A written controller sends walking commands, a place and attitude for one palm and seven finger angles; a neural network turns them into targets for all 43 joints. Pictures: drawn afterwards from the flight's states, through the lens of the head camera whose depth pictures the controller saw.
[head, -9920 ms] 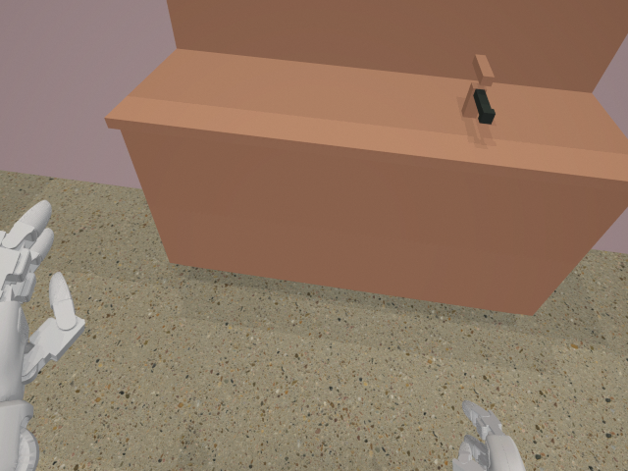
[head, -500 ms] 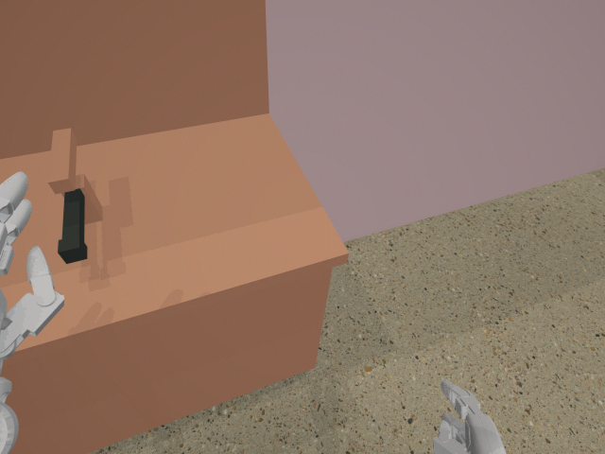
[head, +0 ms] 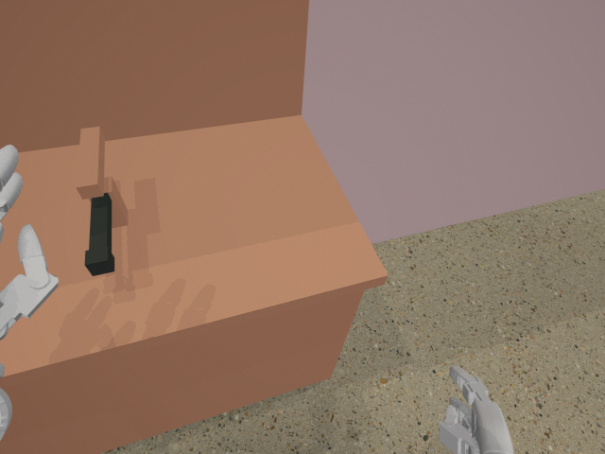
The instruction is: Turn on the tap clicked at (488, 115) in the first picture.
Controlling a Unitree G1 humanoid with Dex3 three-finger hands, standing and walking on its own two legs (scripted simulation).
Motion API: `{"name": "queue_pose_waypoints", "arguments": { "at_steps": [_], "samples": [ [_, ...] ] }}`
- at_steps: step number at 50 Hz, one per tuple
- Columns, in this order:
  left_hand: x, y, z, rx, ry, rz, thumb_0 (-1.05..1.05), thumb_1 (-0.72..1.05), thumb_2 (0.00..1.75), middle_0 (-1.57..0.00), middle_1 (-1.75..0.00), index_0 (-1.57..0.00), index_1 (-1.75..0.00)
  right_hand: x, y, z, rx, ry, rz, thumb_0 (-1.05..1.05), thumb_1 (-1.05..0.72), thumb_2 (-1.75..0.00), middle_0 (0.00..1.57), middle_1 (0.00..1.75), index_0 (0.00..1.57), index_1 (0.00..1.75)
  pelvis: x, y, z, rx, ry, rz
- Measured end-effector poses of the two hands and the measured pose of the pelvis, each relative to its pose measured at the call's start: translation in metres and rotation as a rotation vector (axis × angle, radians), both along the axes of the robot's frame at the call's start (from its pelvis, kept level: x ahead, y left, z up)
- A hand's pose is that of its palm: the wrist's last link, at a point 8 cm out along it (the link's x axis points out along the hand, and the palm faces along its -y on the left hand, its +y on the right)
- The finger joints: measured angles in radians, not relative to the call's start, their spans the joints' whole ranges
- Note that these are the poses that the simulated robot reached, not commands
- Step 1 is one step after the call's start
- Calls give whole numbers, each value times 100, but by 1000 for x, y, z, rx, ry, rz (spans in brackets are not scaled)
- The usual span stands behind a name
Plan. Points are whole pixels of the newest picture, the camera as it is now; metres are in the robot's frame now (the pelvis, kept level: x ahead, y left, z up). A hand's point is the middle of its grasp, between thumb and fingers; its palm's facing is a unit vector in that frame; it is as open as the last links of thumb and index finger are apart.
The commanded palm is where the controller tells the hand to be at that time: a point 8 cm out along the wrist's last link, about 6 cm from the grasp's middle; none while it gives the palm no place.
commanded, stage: come to a stop and stand still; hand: left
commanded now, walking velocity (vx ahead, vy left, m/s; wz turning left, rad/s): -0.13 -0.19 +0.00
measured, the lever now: (100, 261) +0.34 +0.30 +0.04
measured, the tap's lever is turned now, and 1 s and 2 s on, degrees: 0 0 0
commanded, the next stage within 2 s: look again from close up in 1.48 s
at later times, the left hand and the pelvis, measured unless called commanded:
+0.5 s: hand (31, 278) +0.22 +0.26 +0.19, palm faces +0.42 -0.83 -0.38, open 7.4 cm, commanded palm +0.15 +0.28 +0.19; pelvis -0.02 +0.00 +0.01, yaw -1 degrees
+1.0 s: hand out of the picture +0.19 +0.29 +0.17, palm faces +0.42 -0.84 -0.35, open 7.4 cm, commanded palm +0.13 +0.31 +0.19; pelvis -0.02 +0.03 +0.01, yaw +1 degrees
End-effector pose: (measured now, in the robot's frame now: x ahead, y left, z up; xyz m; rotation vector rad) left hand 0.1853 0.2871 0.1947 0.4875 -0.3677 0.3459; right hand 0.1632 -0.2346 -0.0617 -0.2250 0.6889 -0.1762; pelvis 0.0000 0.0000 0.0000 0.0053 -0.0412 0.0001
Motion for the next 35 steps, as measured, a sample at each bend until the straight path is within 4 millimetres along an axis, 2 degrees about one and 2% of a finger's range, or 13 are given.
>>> {"name": "queue_pose_waypoints", "arguments": {
  "at_steps": [5, 10, 16, 18, 21, 23, 26, 28, 30, 35],
  "samples": [
    [4, 6, 5, -23, 19, 13, 1, 89, 90, -21, -30, -21, -31, 16, 37, 6, 83, -17, 70, 1, -90, -90, 20, 30, 20, 30, 9, 4, 8, -27, 14, -4],
    [2, 1, -2, -61, 75, 12, 1, 89, 90, -21, -30, -21, -30, 25, 51, 8, 110, -14, 114, 1, -90, -90, 21, 30, 20, 30, 9, 2, 12, -31, 28, -7],
    [-4, -3, -7, -91, 118, 38, 1, 89, 90, -21, -30, -21, -31, 25, 37, 9, 83, -4, 107, 1, -90, -90, 21, 30, 20, 30, 5, -3, 14, -35, 28, -3],
    [1, 10, 8, 39, 78, 46, 2, 88, 90, -22, -30, -21, -31, 21, 29, 9, 34, 4, 134, 1, -90, -90, 21, 30, 20, 30, 0, -6, 14, -36, 33, 4],
    [6, 32, 16, 36, 11, 95, 1, 88, 90, -22, -30, -21, -31, 12, 16, 9, 15, 8, 134, 1, -90, -90, 21, 30, 20, 30, -9, -5, 13, -28, 29, -11],
    [4, 28, 12, -4, 14, 87, 1, 89, 90, -21, -30, -21, -31, 4, 7, 12, 12, -18, 111, 1, -90, -90, 21, 30, 20, 30, -13, 0, 13, -26, 22, -16],
    [-6, 7, -2, -42, 61, 1, 1, 89, 90, -21, -30, -20, -30, -10, -2, 17, 0, -47, 59, 1, -90, -90, 21, 30, 20, 30, -18, 6, 11, -23, 14, -24],
    [-15, -3, -12, -58, 98, -56, 1, 89, 90, -21, -30, -20, -30, -20, -4, 18, -14, -51, 28, 1, -90, -90, 21, 30, 20, 30, -20, 10, 11, -22, 10, -24],
    [-22, -4, -18, -61, 120, -81, 1, 89, 90, -21, -30, -21, -30, -30, -3, 19, -28, -41, 6, 1, -90, -90, 20, 30, 20, 30, -23, 12, 11, -22, 6, -24],
    [-33, 20, -16, -38, 75, -14, 1, 88, 90, -22, -30, -22, -31, -48, 10, 13, -33, 7, 20, 1, -90, -90, 20, 30, 20, 30, -30, 15, 10, -28, -3, -6]
  ]
}}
